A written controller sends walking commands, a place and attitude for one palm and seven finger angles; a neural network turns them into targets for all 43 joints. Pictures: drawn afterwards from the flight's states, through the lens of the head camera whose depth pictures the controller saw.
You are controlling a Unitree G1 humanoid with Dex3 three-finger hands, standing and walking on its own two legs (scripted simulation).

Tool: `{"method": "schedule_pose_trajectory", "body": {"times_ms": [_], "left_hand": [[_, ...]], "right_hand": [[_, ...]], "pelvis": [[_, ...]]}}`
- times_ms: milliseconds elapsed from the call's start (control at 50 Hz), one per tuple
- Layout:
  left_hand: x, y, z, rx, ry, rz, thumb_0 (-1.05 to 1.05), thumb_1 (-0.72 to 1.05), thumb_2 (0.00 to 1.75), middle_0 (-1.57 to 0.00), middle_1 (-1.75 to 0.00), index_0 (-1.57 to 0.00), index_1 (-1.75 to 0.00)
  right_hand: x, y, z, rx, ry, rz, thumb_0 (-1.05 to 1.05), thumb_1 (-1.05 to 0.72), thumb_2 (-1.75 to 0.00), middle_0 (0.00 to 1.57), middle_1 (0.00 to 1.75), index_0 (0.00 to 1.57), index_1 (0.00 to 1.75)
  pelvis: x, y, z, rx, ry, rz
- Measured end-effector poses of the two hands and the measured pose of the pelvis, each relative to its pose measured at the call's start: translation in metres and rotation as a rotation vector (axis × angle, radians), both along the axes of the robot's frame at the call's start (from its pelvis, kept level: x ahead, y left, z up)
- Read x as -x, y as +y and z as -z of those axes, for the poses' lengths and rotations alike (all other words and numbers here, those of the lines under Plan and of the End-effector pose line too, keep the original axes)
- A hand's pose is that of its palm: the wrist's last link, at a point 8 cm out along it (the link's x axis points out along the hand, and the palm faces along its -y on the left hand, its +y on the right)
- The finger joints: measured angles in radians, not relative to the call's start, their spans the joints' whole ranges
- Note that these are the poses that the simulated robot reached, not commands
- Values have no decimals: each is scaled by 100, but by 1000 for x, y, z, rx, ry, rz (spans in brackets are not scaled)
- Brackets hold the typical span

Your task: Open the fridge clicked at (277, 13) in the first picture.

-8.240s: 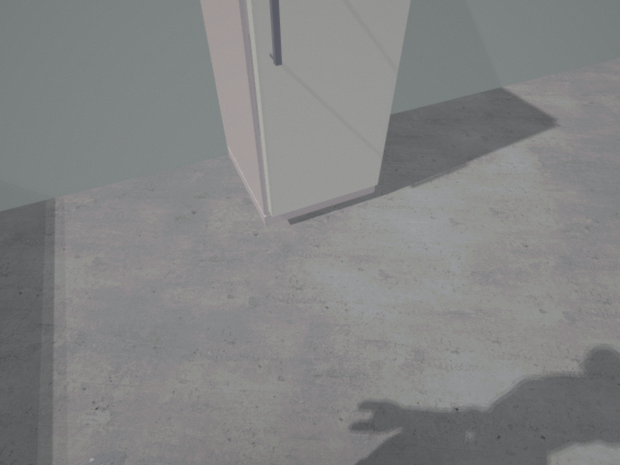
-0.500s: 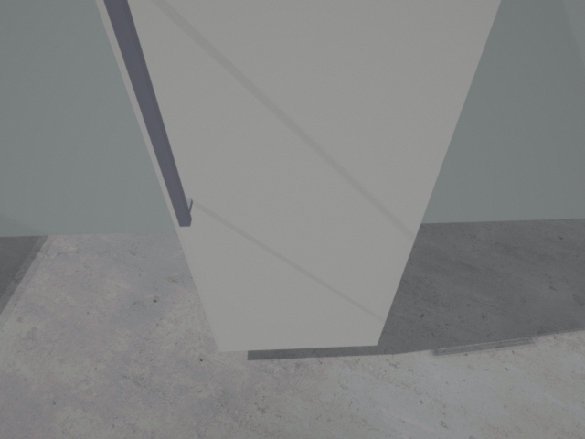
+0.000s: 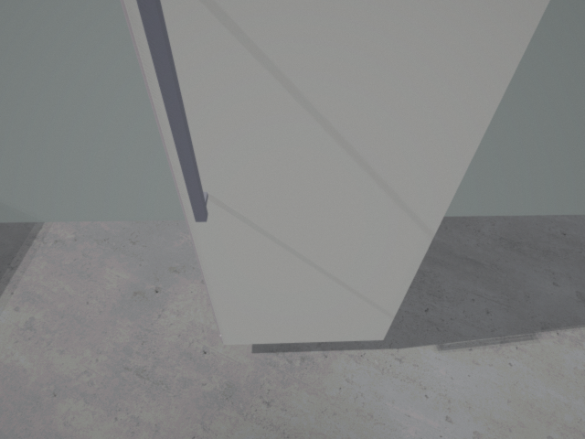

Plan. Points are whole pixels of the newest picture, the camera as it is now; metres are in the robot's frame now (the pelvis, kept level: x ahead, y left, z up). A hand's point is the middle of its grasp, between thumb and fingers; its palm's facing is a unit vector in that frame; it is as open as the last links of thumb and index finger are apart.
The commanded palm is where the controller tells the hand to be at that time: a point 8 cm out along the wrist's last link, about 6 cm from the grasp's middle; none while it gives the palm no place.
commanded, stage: come to a stop and stand still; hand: left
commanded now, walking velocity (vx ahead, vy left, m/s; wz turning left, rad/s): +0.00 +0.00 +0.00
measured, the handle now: (180, 112) +0.50 +0.19 +0.21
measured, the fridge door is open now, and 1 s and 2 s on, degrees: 0 0 0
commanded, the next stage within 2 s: look again from close up in 0.26 s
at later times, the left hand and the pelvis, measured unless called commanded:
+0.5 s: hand out of the picture +0.00 +0.19 -0.17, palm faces -0.02 -0.98 -0.22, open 7.4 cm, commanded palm none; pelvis +0.00 +0.00 +0.01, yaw -1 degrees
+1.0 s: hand out of the picture +0.04 +0.19 -0.16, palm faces -0.04 -0.97 -0.25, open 7.4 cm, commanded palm none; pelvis +0.01 -0.01 +0.01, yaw -1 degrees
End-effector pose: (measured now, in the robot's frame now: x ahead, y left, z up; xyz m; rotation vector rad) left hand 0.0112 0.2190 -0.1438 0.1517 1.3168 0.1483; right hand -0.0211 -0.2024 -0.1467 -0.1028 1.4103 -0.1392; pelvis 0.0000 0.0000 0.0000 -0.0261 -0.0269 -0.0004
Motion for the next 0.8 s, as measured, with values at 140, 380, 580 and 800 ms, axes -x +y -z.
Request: {"method": "schedule_pose_trajectory", "body": {"times_ms": [140,380,580,800], "left_hand": [[3,22,-6,-30,16,18,0,91,90,-20,-30,-20,-30],[19,26,-8,-28,65,23,0,90,90,-20,-30,-20,-30],[8,20,-7,-21,45,41,0,90,90,-20,-30,-20,-30],[-13,21,-12,-42,10,57,0,90,90,-20,-30,-20,-30]], "right_hand": [[-26,-16,-9,44,-78,0,4,-94,-90,20,30,20,30],[-69,-38,-23,93,-173,-51,1,-91,-90,20,30,20,30],[-77,-49,-27,103,-176,-66,0,-91,-90,20,30,20,30],[-66,-58,-25,101,-132,-58,0,-91,-90,20,30,20,30]], "pelvis": [[-2,8,-3,-17,13,15],[-2,4,-7,-19,9,22],[-2,-2,-8,-19,5,23],[-4,-9,-9,-21,6,22]]}}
